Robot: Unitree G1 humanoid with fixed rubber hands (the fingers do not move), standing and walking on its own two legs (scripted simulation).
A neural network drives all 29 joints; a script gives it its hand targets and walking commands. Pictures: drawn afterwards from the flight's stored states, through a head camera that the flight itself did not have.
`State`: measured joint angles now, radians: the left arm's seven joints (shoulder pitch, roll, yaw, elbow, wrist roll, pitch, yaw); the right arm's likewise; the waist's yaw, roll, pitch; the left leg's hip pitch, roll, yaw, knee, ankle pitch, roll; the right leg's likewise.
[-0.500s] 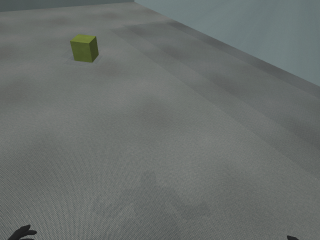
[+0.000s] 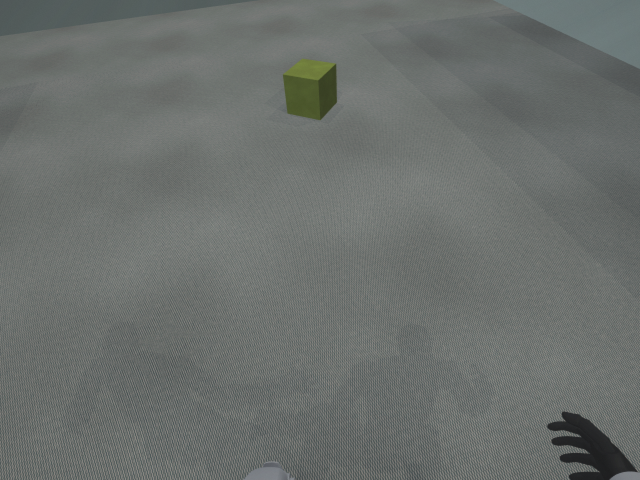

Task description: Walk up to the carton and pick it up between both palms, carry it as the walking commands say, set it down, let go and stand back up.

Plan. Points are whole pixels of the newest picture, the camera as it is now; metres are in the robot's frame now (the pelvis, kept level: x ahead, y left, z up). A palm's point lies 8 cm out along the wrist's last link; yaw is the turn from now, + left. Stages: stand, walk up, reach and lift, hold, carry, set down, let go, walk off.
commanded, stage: walk up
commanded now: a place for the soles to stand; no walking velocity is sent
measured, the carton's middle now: (311, 89) +2.47 +0.18 -0.65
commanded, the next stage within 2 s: none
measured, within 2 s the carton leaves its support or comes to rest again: neither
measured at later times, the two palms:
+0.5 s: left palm (152, 273) +0.49 +0.35 -0.08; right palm (546, 306) +0.42 -0.34 -0.08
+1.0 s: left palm (168, 220) +0.66 +0.38 -0.10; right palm (441, 132) +0.94 -0.27 -0.07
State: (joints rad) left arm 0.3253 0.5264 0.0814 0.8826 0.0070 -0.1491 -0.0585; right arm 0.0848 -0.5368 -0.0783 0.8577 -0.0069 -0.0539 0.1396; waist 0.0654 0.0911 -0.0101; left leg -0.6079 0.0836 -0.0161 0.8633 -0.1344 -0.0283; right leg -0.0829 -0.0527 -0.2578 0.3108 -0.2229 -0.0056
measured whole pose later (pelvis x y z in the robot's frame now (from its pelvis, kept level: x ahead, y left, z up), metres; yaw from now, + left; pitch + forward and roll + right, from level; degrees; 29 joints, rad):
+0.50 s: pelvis +0.36 +0.01 -0.01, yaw +3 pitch +1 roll +2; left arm 0.15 0.50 0.06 0.85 0.02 -0.09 -0.11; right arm 0.28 -0.52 -0.08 0.86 0.00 -0.11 0.08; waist -0.07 -0.04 0.00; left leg -0.11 0.00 0.09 0.40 -0.31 0.01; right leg -0.58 -0.15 -0.05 0.65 -0.13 0.00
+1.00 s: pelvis +0.70 +0.02 -0.02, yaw +6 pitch +0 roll -1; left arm 0.39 0.53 0.07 0.85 -0.01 -0.10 -0.05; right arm 0.03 -0.48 -0.08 0.79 -0.04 -0.08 0.11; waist 0.09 0.02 0.02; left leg -0.46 0.04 0.10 0.52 -0.08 0.06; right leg -0.05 -0.07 -0.17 0.58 -0.46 0.00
